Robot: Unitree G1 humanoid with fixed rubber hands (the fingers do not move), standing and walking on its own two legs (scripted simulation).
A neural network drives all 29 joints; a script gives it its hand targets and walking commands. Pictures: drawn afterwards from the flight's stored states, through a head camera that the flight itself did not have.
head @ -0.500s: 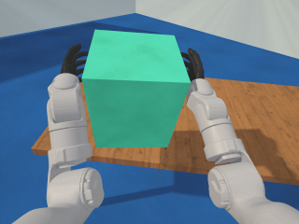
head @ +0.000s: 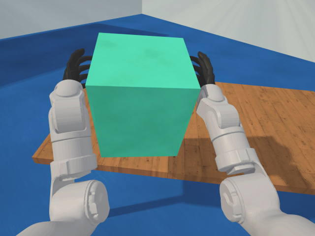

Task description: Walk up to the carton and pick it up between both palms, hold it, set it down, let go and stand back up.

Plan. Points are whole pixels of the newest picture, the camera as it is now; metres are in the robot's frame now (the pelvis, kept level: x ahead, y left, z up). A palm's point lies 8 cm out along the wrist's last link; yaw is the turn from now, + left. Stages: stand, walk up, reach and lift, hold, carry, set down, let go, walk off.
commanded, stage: hold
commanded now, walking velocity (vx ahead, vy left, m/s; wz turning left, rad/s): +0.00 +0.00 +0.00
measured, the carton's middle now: (141, 99) +0.39 +0.01 +0.18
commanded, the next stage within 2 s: none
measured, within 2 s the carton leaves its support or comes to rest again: neither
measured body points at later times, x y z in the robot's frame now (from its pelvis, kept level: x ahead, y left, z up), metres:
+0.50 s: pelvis +0.00 +0.00 +0.00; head -0.07 +0.02 +0.44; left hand +0.37 +0.16 +0.25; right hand +0.37 -0.14 +0.24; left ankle +0.01 +0.14 -0.75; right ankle +0.02 -0.12 -0.75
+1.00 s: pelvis +0.00 +0.00 +0.00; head -0.07 +0.02 +0.44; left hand +0.37 +0.16 +0.25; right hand +0.37 -0.14 +0.24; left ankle +0.01 +0.14 -0.75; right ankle +0.02 -0.12 -0.75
